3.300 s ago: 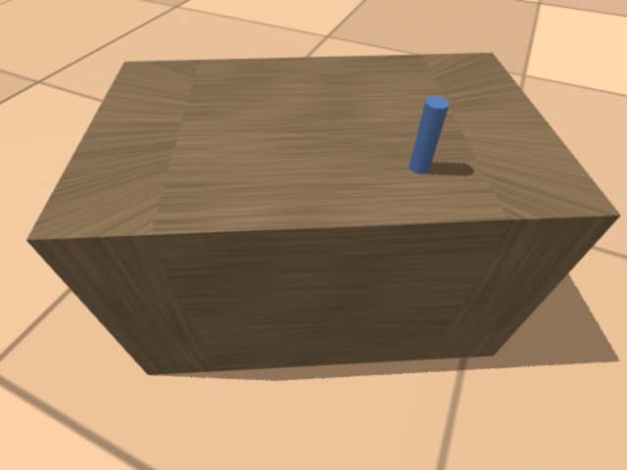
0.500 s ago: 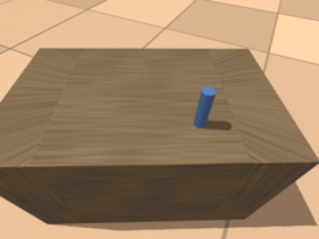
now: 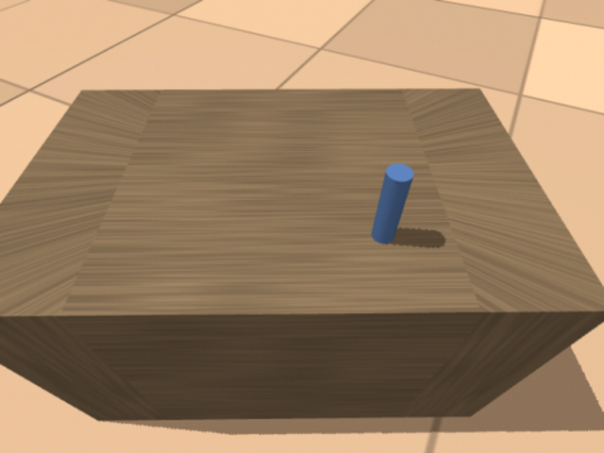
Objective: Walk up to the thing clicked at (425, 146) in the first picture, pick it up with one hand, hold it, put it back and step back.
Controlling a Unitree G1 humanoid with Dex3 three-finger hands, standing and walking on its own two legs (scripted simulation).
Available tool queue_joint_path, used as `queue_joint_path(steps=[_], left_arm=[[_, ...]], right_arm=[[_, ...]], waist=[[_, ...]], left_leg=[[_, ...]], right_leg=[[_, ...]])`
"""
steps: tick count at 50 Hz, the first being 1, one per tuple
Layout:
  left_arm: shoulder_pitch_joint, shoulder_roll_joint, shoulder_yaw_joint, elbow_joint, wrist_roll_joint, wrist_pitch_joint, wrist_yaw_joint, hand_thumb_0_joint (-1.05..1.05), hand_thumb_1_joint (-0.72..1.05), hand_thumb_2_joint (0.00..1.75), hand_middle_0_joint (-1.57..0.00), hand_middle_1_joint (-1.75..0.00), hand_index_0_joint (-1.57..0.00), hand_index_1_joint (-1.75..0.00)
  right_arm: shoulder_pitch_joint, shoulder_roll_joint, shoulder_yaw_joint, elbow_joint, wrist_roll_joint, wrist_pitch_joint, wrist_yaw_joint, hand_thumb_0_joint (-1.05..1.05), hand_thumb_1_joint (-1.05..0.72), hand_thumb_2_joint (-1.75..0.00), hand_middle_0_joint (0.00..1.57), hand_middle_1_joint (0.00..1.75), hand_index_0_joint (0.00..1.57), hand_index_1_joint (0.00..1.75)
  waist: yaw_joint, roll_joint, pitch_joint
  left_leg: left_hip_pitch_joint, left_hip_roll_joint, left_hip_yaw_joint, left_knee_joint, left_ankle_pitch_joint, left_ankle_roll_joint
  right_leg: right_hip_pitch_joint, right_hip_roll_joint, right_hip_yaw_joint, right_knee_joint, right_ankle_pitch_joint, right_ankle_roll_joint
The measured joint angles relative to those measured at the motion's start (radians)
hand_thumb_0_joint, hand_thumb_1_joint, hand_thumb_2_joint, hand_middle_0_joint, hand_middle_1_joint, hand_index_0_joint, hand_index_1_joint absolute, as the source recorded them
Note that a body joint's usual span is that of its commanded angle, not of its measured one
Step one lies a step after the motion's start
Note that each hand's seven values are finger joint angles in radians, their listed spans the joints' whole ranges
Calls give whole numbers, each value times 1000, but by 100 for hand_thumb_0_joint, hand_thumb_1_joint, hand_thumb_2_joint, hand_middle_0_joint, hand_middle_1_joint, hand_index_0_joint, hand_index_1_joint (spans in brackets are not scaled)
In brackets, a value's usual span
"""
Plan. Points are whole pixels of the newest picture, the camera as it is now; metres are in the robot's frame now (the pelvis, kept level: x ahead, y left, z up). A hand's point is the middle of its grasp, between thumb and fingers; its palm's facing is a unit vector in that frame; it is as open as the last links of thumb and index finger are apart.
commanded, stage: stand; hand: right
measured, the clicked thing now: (390, 206) +0.51 -0.14 +0.00
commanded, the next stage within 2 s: none
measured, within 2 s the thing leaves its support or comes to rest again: neither
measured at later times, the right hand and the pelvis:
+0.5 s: hand out of the picture +0.07 -0.26 -0.16, palm faces +0.00 +0.94 -0.34, open 7.4 cm; pelvis +0.01 -0.01 +0.00, yaw -1 degrees
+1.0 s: hand out of the picture +0.08 -0.26 -0.16, palm faces -0.01 +0.94 -0.34, open 7.4 cm; pelvis +0.01 -0.01 +0.00, yaw -1 degrees
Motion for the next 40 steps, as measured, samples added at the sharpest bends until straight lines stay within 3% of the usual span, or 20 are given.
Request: queue_joint_path(steps=[18,40], left_arm=[[-13,4,-9,-32,-1,-1,-2,0,90,89,-20,-30,-21,-30],[0,6,-9,-31,-2,5,-2,0,90,89,-20,-30,-21,-30]], right_arm=[[21,-10,5,-5,1,0,-2,1,-91,-90,20,30,20,30],[26,-5,9,-7,1,-1,-4,1,-91,-90,20,30,20,30]], waist=[[-14,-11,0],[-8,-6,1]], left_leg=[[13,11,7,-1,-11,-8],[19,11,10,-6,-12,-9]], right_leg=[[10,10,8,-2,-7,-7],[11,10,10,-1,-11,-9]])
